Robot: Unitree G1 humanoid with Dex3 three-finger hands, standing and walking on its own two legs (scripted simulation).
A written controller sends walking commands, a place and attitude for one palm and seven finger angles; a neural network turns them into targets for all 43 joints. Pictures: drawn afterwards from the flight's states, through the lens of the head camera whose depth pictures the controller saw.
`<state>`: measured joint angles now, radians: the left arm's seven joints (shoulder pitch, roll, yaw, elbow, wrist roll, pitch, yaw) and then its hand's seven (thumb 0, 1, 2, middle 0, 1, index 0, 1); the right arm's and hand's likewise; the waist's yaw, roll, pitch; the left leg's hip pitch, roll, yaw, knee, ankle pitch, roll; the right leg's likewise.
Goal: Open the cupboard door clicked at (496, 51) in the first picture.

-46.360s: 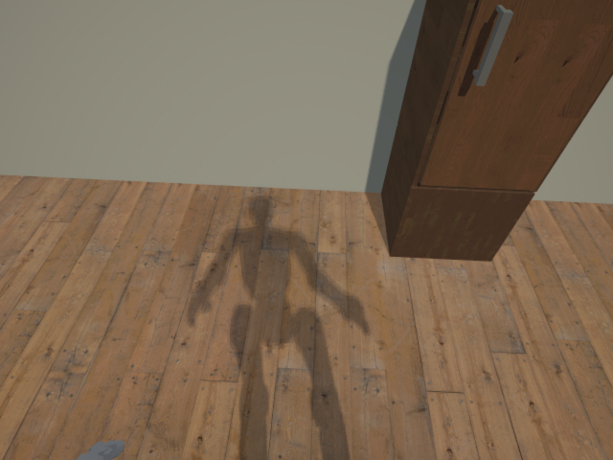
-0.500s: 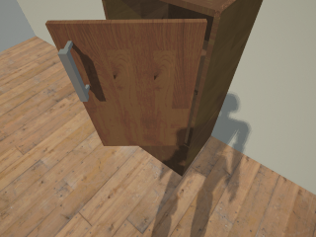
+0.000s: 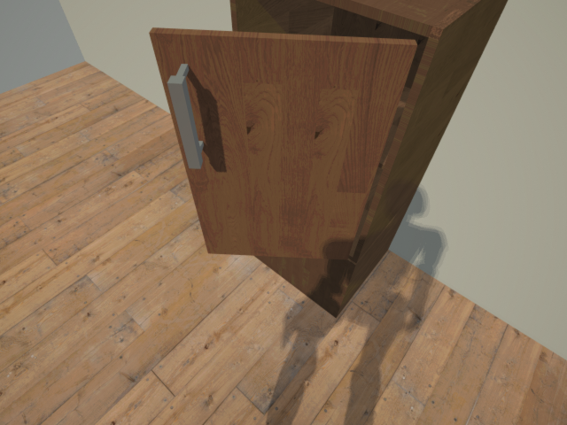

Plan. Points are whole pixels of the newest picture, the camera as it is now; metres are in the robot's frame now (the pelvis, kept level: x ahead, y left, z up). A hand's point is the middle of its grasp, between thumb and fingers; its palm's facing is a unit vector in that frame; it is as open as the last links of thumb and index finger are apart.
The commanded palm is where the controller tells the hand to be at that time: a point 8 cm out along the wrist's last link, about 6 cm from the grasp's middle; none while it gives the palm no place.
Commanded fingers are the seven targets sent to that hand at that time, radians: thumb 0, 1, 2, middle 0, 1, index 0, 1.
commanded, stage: come to a stop and stand still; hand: left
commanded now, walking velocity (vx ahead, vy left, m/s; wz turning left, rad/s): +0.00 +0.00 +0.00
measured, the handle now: (189, 119) +0.54 +0.21 +0.12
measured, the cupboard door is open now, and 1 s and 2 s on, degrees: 38 38 38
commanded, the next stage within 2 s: look again from close up in 0.52 s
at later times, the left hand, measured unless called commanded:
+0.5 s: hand out of the picture -0.05 +0.14 -0.17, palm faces +0.04 -0.99 -0.14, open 7.4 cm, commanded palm none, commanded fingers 0.00 0.90 0.90 -0.20 -0.30 -0.20 -0.30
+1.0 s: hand out of the picture -0.04 +0.18 -0.18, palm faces +0.07 -0.98 -0.17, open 7.4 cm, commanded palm none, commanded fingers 0.00 0.90 0.90 -0.20 -0.30 -0.20 -0.30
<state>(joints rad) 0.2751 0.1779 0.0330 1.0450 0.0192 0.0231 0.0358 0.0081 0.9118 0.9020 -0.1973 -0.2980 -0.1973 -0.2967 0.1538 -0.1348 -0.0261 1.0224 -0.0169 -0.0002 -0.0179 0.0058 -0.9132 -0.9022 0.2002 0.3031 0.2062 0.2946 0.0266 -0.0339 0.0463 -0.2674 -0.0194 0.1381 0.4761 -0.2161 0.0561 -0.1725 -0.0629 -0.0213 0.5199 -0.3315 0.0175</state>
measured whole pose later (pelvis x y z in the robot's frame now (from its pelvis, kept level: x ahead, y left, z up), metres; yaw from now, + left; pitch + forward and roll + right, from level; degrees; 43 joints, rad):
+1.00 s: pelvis -0.03 +0.01 +0.00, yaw +2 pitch -2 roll -1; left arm 0.34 0.15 0.00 1.04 0.02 -0.02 0.05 0.01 0.91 0.90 -0.20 -0.30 -0.20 -0.30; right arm 0.28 -0.16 -0.01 1.04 -0.02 -0.01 -0.01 0.02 -0.93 -0.90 0.20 0.30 0.20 0.29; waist 0.00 -0.02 0.00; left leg -0.32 -0.01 0.09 0.53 -0.19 0.07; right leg -0.18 -0.05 -0.07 0.52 -0.31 0.03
